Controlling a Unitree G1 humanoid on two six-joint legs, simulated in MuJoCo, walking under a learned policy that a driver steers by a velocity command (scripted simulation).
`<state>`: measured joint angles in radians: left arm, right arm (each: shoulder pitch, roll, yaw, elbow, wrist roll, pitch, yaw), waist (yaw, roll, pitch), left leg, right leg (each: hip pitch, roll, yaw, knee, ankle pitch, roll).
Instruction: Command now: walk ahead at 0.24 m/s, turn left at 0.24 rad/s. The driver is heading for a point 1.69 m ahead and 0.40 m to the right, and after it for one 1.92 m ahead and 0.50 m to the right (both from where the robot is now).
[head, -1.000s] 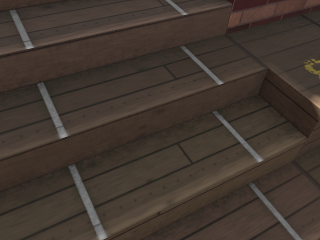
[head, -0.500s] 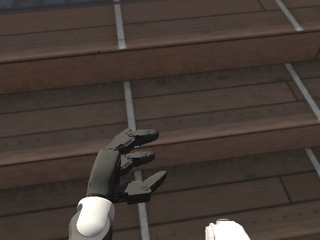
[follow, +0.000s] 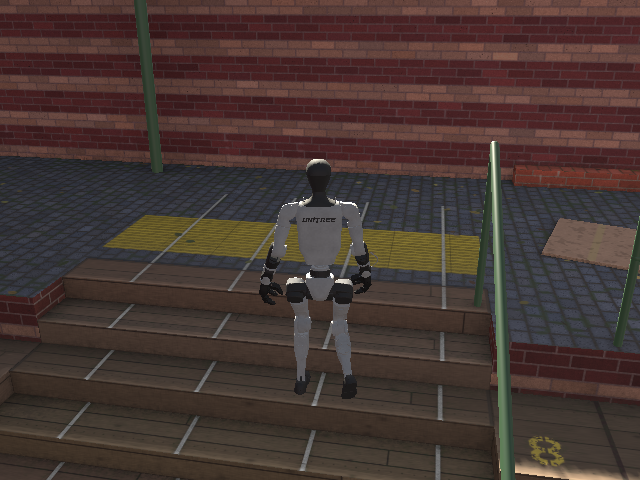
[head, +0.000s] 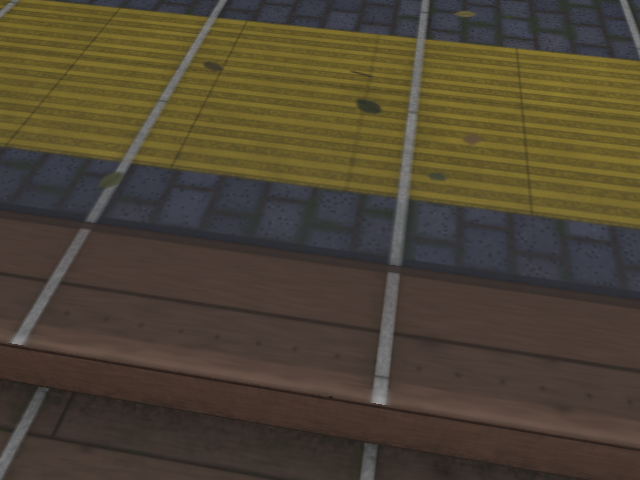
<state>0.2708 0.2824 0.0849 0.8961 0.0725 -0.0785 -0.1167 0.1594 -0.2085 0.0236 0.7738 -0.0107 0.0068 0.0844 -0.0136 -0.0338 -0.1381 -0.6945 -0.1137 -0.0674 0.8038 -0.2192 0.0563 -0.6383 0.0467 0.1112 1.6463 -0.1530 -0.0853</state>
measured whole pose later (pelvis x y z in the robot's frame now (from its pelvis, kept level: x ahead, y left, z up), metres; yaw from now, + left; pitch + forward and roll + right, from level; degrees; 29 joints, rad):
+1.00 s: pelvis +0.19 -0.03 +0.07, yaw +2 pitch +4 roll -3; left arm 0.04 0.15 -0.09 0.85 0.00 -0.01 -0.09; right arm 0.33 -0.24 -0.02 0.92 -0.01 -0.12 0.10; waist 0.01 0.05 -0.06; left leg -0.03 0.07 0.03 0.20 -0.16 -0.01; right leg -0.82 -0.05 -0.07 1.30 -0.54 0.03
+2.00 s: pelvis +0.26 -0.16 +0.18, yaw -25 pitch +5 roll +3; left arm 0.28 0.22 -0.02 0.68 0.03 -0.12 -0.02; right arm 0.12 -0.26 -0.02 0.61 -0.03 -0.03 -0.05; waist 0.04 -0.04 -0.08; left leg -0.92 -0.03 -0.03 1.81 -0.29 -0.14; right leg -0.40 0.16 0.26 0.64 -0.29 -0.09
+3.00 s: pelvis +0.38 -0.17 +0.19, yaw +5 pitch +4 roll +1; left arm 0.62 0.11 -0.01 1.02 0.02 -0.15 -0.01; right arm 0.08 -0.11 0.01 0.68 -0.04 0.03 0.01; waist 0.06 0.05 -0.08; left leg -1.28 -0.03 -0.06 2.03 -0.24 0.08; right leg -0.12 -0.02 -0.16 0.47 -0.42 -0.04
